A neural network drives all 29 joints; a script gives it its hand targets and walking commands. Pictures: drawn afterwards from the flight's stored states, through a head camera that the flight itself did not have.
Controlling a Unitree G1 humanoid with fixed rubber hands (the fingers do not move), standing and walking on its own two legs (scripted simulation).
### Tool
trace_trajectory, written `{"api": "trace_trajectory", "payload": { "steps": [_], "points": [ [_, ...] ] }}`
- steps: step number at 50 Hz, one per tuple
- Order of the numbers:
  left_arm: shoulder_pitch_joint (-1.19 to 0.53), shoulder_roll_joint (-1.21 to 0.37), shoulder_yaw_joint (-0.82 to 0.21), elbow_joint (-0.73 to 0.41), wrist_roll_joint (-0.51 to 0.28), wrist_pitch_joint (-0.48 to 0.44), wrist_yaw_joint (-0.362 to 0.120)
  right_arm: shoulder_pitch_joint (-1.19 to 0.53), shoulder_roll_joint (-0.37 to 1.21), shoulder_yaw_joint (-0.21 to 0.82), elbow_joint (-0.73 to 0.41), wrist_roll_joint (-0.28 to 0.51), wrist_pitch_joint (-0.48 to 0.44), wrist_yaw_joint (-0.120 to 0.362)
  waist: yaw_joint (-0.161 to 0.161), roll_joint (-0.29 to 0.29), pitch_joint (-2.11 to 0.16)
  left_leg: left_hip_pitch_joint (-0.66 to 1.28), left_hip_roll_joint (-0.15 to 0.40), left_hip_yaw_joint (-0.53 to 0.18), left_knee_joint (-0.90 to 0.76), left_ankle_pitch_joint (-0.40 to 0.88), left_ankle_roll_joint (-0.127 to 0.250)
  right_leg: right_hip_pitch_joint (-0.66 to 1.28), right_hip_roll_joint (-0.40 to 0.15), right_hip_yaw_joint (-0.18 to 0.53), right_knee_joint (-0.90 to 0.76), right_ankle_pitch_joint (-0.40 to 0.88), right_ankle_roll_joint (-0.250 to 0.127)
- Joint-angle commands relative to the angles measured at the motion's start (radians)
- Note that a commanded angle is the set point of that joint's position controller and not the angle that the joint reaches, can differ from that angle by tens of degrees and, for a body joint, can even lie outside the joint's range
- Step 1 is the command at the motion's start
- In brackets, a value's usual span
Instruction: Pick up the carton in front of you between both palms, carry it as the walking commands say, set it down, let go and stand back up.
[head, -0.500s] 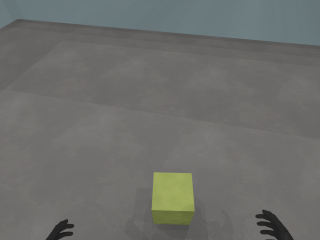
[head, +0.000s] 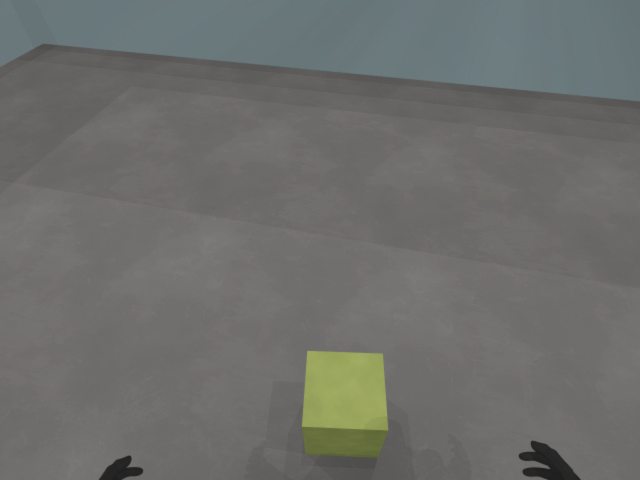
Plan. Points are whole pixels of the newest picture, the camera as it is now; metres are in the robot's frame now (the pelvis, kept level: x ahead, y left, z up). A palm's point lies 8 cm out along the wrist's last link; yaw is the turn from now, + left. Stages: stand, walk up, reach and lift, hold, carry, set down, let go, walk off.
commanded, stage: stand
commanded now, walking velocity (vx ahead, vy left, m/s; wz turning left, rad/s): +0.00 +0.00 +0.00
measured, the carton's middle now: (343, 405) +0.45 -0.05 -0.65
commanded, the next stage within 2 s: none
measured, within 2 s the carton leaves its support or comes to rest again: neither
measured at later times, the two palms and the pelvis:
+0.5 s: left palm out of the picture +0.08 +0.31 -0.10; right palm out of the picture +0.08 -0.30 -0.10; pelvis -0.02 +0.00 +0.01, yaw +0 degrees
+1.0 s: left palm out of the picture +0.07 +0.31 -0.10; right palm out of the picture +0.07 -0.31 -0.10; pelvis -0.03 +0.00 +0.01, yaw +0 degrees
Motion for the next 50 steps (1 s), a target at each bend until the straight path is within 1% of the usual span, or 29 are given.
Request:
{"api": "trace_trajectory", "payload": {
  "steps": [1,12,22,50],
  "points": [
    [-0.031,0.158,0.034,-0.039,-0.002,-0.012,0.002,-0.03,-0.154,-0.032,-0.039,0.001,-0.014,-0.004,0.001,-0.004,-0.046,-0.011,0.109,-0.082,-0.053,0.326,-0.003,0.042,-0.124,0.105,-0.051,0.316,0.005],
    [-0.04,0.174,0.026,0.02,-0.006,-0.014,-0.003,-0.043,-0.171,-0.023,0.022,0.004,-0.019,0.001,0.002,-0.007,-0.02,-0.011,0.116,-0.09,-0.101,0.258,0.002,0.041,-0.131,0.117,-0.094,0.249,0.003],
    [-0.047,0.188,0.016,0.068,-0.01,-0.017,-0.006,-0.05,-0.182,-0.015,0.068,0.007,-0.022,0.005,0.004,-0.007,-0.011,-0.013,0.12,-0.095,-0.127,0.222,0.006,0.037,-0.135,0.123,-0.117,0.213,0.002],
    [-0.069,0.211,0.001,0.141,-0.016,-0.021,-0.008,-0.063,-0.202,-0.009,0.137,0.011,-0.025,0.009,0.004,-0.007,-0.016,-0.003,0.129,-0.097,-0.151,0.228,0.011,0.039,-0.146,0.127,-0.137,0.222,-0.003]
  ]
}}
